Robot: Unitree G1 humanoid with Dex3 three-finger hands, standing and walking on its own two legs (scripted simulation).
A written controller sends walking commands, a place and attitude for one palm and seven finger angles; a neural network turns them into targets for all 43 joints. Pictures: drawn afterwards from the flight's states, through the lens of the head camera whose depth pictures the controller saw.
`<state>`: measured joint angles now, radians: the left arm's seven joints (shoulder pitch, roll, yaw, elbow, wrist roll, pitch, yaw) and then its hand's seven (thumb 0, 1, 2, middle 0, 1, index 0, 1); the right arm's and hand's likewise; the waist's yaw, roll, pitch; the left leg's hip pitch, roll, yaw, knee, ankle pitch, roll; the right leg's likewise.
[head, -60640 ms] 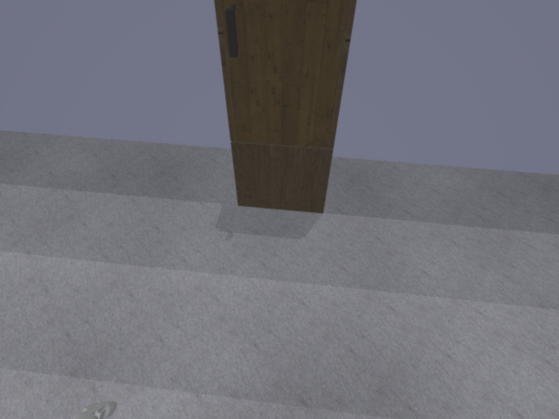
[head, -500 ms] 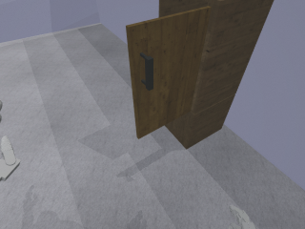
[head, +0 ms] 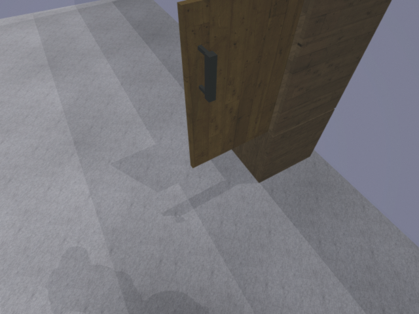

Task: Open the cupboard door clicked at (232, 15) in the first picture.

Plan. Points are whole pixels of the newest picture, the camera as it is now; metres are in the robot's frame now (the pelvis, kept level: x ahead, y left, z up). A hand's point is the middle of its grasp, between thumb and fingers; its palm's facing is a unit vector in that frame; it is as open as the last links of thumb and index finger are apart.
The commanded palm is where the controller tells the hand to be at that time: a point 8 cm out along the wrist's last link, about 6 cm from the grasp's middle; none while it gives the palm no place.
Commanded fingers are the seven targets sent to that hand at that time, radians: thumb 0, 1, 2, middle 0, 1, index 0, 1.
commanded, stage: let the arm hang, fingers relaxed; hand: left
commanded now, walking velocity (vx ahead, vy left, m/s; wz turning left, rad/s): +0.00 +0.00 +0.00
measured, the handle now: (206, 74) +0.66 +0.03 +0.09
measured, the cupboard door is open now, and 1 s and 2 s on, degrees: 92 92 92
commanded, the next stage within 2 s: look to check the result in 0.68 s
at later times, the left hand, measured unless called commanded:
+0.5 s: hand out of the picture +0.04 +0.22 -0.16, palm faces +0.00 -0.96 -0.27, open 7.4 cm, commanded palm none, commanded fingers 0.00 0.90 0.90 -0.20 -0.30 -0.20 -0.30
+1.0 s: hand out of the picture +0.06 +0.25 -0.15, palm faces -0.01 -0.95 -0.31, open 7.4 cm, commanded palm none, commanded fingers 0.00 0.90 0.90 -0.20 -0.30 -0.20 -0.30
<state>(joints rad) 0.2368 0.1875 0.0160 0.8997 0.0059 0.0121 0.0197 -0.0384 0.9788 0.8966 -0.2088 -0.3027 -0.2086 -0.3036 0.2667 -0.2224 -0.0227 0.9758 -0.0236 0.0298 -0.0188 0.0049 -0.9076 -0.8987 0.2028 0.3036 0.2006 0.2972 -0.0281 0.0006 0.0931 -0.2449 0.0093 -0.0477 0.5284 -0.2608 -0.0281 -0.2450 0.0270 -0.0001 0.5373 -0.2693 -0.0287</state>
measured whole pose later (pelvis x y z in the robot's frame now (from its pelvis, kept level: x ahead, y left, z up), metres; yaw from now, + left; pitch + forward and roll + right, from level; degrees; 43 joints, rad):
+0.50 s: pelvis -0.01 +0.02 +0.01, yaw -1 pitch -2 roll +0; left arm 0.17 0.21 0.02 1.12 0.01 0.01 0.02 0.01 0.90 0.90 -0.20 -0.30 -0.20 -0.30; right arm 0.23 -0.21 -0.02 1.12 -0.02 0.01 -0.02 0.00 -0.91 -0.90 0.20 0.30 0.20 0.30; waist -0.02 0.04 0.07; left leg -0.18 -0.01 -0.02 0.40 -0.18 0.00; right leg -0.18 0.00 0.03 0.41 -0.18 0.00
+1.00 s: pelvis +0.00 +0.02 +0.01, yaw -1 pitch -2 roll +0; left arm 0.12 0.27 0.03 1.14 0.01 -0.01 0.01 0.01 0.90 0.90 -0.20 -0.30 -0.20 -0.30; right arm 0.14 -0.28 -0.02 1.12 -0.02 0.00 -0.01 0.00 -0.91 -0.90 0.20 0.30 0.20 0.30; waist -0.01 0.03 0.09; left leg -0.16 -0.02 -0.02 0.36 -0.18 0.01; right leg -0.16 0.00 0.02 0.37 -0.18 0.01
